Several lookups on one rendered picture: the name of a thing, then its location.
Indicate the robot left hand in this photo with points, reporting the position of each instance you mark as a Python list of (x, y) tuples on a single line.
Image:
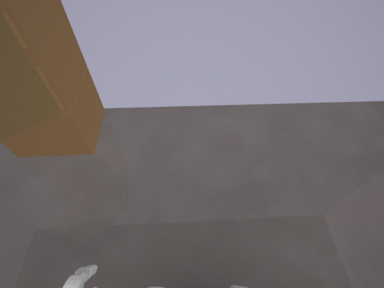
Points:
[(80, 277)]

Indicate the cupboard door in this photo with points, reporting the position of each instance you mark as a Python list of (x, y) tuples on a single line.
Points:
[(25, 100)]

